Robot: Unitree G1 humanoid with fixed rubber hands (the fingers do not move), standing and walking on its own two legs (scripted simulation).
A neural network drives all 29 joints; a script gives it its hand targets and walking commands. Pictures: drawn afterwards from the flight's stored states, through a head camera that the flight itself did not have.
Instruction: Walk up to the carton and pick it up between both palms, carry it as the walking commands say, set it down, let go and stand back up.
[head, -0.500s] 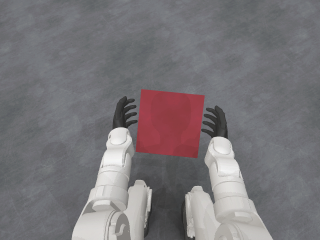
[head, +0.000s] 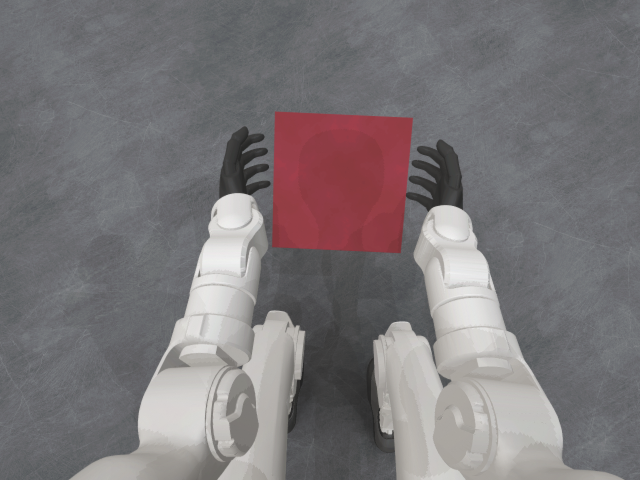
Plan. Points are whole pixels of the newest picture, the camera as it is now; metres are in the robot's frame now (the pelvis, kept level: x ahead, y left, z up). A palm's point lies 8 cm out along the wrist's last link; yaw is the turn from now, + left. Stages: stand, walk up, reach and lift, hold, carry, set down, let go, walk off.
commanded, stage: set down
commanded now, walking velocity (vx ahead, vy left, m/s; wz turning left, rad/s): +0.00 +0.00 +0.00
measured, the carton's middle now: (337, 182) +0.50 +0.02 -0.17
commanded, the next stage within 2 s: none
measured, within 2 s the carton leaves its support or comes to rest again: neither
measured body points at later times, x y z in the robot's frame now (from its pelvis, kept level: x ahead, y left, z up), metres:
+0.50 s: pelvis -0.01 -0.01 -0.06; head +0.29 +0.01 +0.27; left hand +0.49 +0.15 -0.17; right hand +0.49 -0.11 -0.18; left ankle +0.11 +0.11 -0.52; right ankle +0.09 -0.12 -0.52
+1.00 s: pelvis -0.04 +0.00 -0.12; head +0.31 +0.03 +0.15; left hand +0.52 +0.16 -0.25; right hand +0.51 -0.10 -0.26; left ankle +0.11 +0.11 -0.52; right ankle +0.09 -0.12 -0.52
